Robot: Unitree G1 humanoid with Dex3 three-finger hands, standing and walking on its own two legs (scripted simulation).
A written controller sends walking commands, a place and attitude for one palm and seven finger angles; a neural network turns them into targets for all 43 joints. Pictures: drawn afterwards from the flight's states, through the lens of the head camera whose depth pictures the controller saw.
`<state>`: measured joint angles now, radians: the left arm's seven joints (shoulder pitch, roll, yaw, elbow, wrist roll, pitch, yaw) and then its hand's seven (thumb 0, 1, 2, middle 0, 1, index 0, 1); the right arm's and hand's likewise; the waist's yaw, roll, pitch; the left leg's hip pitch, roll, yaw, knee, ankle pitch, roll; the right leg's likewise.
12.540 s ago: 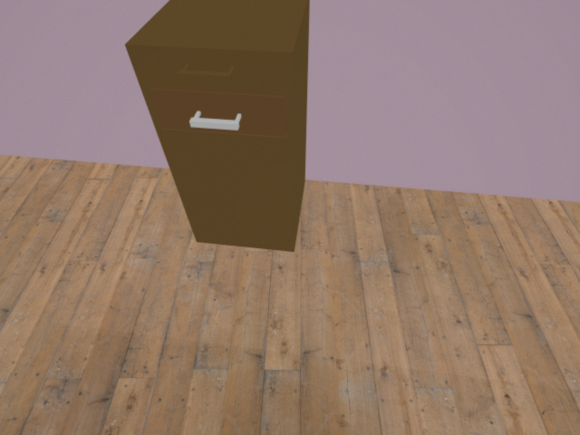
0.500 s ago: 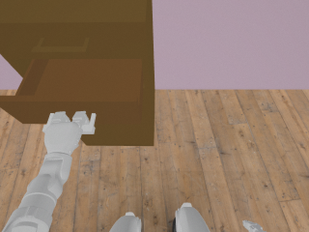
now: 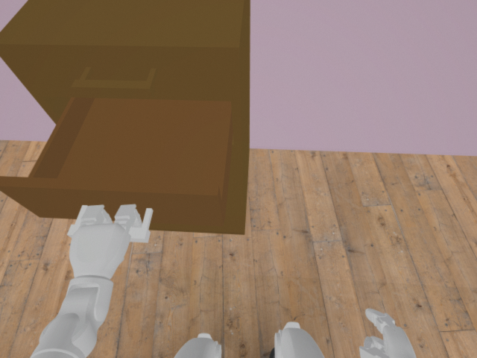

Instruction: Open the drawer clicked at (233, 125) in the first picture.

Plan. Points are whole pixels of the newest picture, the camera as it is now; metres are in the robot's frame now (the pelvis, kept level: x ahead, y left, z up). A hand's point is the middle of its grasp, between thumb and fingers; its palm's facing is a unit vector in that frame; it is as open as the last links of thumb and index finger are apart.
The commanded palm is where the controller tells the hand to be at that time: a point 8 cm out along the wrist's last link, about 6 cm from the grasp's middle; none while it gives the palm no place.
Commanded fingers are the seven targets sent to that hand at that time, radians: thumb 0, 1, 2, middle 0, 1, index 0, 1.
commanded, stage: pull the drawer open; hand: left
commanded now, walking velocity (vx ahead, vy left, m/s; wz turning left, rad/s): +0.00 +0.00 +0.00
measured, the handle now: (112, 223) +0.34 +0.25 -0.02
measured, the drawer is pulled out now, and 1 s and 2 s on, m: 0.22 0.30 0.30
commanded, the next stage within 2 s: open the thumb to release the handle in 1.10 s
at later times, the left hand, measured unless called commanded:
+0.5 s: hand (105, 286) +0.24 +0.24 -0.05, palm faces -0.03 -0.04 -1.00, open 5.3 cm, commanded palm +0.20 +0.26 +0.00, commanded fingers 0.00 0.90 0.90 -0.40 -1.35 -0.40 -1.35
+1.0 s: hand (98, 307) +0.20 +0.25 -0.04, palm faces -0.06 -0.05 -1.00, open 5.4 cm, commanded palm +0.16 +0.27 +0.00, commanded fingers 0.00 0.90 0.90 -0.40 -1.35 -0.40 -1.35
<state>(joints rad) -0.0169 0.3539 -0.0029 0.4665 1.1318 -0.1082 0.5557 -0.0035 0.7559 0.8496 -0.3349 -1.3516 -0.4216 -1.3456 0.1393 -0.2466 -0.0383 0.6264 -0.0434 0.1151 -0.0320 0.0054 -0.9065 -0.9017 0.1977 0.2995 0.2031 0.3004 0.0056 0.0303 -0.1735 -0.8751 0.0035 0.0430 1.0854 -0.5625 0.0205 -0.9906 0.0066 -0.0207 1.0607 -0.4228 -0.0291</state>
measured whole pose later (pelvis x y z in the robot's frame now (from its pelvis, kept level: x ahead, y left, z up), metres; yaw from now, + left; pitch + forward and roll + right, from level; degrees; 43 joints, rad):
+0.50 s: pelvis +0.01 +0.00 -0.01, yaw +0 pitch +20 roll +1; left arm 0.27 0.35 0.03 0.23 1.12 -0.13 0.60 -0.01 0.75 0.84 -0.33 -1.35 -0.42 -1.35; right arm 0.11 -0.24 -0.04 0.60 -0.05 0.10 -0.03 0.01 -0.91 -0.90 0.20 0.30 0.20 0.30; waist 0.02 0.02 -0.17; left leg -0.88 0.01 0.05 1.12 -0.59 0.01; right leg -1.00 0.01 -0.01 1.11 -0.46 -0.04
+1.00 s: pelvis +0.01 -0.01 -0.01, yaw -1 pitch +20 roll +1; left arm 0.44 0.37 0.07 0.11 1.10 -0.16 0.59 -0.02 0.74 0.78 -0.32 -1.35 -0.42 -1.35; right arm 0.08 -0.23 -0.03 0.57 -0.06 0.10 -0.02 0.01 -0.91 -0.90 0.20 0.30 0.20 0.30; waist 0.02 0.01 -0.17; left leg -0.89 0.01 0.05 1.15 -0.61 0.00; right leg -1.03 0.02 -0.01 1.15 -0.48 -0.05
